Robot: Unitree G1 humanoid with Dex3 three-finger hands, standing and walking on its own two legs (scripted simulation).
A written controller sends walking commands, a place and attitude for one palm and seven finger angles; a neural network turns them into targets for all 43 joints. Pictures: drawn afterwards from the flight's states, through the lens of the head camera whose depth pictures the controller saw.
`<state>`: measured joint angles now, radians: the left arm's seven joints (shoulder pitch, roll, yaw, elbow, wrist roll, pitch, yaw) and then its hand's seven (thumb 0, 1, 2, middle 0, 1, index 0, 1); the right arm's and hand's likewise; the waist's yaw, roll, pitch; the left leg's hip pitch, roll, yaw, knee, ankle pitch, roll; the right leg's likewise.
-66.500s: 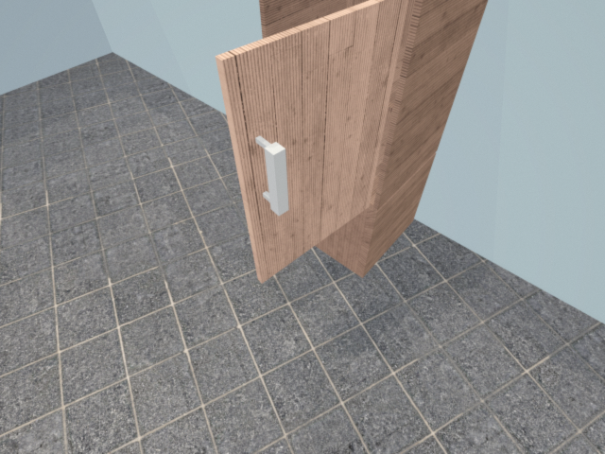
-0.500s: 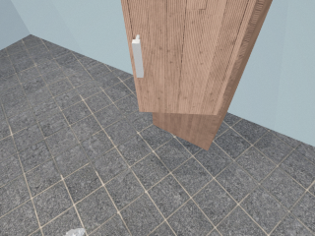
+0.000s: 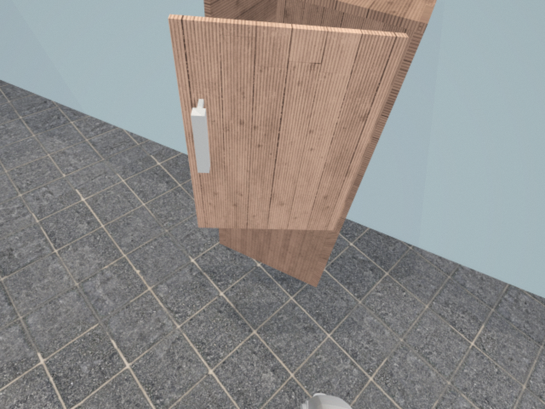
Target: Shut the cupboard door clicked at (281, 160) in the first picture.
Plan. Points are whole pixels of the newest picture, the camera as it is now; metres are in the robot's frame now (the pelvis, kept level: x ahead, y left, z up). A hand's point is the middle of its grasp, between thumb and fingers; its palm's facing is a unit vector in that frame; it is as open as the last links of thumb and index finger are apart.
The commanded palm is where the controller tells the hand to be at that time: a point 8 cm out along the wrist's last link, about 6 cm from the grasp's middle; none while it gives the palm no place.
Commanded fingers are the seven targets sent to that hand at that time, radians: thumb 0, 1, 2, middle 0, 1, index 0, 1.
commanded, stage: take the last steps up to it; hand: left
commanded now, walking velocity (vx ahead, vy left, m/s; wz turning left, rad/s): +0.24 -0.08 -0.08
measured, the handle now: (202, 136) +0.63 +0.17 +0.02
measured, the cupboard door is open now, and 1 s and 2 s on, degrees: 27 27 27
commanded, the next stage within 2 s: come to a stop and stand still in 0.26 s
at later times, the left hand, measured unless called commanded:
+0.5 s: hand (207, 388) +0.19 +0.11 -0.19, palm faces +0.03 -0.99 -0.17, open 7.2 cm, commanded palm none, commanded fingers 0.00 0.90 0.90 -0.20 -0.30 -0.20 -0.30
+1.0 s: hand (208, 391) +0.18 +0.10 -0.17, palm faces +0.00 -0.96 -0.27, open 7.4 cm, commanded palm none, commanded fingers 0.00 0.90 0.90 -0.20 -0.30 -0.20 -0.30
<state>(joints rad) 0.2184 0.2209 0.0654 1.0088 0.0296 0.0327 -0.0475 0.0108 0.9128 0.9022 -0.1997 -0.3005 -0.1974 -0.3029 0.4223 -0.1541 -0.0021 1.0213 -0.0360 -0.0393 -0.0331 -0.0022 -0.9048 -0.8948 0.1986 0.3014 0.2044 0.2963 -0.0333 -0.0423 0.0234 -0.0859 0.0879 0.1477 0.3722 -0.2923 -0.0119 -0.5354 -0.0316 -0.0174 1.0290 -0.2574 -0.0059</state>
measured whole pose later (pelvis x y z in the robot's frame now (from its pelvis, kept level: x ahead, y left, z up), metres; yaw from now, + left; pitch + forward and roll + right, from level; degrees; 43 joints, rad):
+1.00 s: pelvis +0.15 -0.10 -0.01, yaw -1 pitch +0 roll +1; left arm 0.23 0.19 0.03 1.00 0.03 0.02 0.03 0.01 0.91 0.90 -0.20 -0.30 -0.20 -0.30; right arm 0.13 -0.21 -0.05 1.00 0.00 0.08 -0.02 0.00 -0.91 -0.89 0.20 0.30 0.20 0.30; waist 0.01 0.01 0.09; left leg -0.35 0.00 0.01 0.90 -0.50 -0.02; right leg -0.24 0.00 -0.04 0.52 -0.28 -0.05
